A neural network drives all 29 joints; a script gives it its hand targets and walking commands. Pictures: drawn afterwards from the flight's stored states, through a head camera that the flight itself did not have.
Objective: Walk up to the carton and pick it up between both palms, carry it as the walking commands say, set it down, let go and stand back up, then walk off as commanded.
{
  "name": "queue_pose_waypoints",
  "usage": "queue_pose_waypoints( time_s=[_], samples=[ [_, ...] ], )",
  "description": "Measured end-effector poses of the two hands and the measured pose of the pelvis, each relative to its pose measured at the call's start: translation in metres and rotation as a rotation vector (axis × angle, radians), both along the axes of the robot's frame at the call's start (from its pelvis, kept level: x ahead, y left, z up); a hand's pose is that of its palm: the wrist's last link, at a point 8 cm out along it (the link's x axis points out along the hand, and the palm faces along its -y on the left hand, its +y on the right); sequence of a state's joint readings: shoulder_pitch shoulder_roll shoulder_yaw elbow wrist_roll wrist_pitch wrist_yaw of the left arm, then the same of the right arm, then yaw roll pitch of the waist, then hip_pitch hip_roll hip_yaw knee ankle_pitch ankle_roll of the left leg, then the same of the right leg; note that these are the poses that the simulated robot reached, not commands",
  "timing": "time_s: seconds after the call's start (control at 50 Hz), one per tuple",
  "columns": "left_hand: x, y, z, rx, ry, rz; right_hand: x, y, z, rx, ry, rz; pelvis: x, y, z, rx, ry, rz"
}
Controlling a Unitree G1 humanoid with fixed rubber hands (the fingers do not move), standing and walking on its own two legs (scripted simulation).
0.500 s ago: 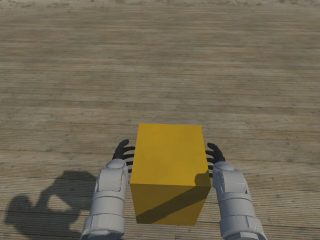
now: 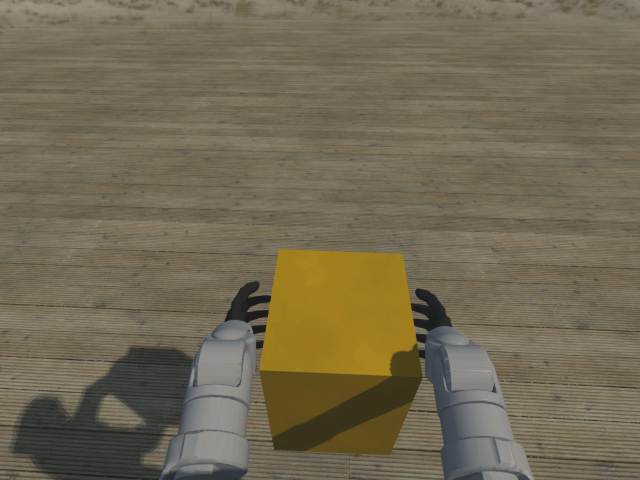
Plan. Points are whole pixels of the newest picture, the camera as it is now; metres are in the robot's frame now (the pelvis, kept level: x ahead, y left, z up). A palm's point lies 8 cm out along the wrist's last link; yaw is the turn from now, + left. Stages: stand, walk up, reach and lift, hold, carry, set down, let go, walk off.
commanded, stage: hold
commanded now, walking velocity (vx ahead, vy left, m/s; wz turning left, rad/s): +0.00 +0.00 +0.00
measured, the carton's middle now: (336, 355) +0.32 +0.00 -0.01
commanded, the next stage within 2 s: carry in 1.02 s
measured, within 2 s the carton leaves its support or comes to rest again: neither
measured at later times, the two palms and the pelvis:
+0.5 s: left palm (227, 343) +0.29 +0.14 +0.05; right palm (429, 349) +0.28 -0.12 +0.05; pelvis +0.00 +0.01 +0.00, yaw +0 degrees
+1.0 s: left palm (233, 338) +0.30 +0.13 +0.06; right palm (434, 345) +0.29 -0.13 +0.05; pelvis +0.00 +0.00 +0.00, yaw +0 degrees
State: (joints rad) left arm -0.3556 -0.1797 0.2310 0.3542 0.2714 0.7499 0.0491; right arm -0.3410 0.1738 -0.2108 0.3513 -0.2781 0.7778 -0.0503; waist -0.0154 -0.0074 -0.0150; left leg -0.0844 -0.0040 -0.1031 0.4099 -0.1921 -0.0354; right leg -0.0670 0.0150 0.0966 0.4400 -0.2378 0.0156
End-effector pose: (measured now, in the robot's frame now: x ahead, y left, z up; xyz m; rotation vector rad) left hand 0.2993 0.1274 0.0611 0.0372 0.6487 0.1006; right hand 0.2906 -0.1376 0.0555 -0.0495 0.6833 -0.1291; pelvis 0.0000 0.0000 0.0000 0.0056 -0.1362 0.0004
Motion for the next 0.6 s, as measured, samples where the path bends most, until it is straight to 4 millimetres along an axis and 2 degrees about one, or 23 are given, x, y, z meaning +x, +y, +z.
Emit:
queue_pose_waypoints(
  time_s=[0.2, 0.36, 0.48, 0.6],
  samples=[
    [-0.006, 0.009, -0.006, 0.010, 0.021, 0.011, -0.001, 0.009, -0.005, -0.021, 0.023, 0.038, 0.005, 0.002, 0.001, -0.001, 0.008, 0.001],
    [-0.006, 0.012, -0.005, -0.005, 0.012, 0.010, -0.001, 0.012, 0.000, -0.025, 0.013, 0.024, 0.001, 0.006, 0.001, -0.005, 0.005, -0.001],
    [-0.008, 0.014, -0.009, -0.003, 0.031, 0.005, -0.006, 0.014, -0.007, -0.019, 0.033, 0.019, -0.003, 0.011, 0.001, -0.004, 0.007, -0.008],
    [-0.006, 0.011, -0.002, -0.009, -0.005, -0.002, -0.007, 0.011, -0.002, -0.011, -0.003, 0.000, -0.006, 0.013, -0.001, -0.003, 0.010, -0.011]
  ],
)
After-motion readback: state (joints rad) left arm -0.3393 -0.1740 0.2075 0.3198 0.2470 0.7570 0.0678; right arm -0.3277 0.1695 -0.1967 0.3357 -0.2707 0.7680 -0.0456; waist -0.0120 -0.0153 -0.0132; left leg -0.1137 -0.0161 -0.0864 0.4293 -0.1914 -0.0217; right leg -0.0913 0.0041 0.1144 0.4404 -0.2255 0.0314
